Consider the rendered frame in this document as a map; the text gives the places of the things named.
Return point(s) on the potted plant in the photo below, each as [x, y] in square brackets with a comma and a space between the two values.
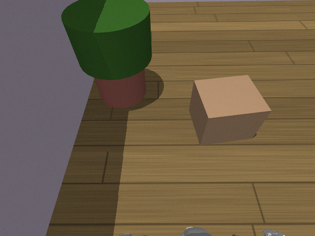
[112, 42]

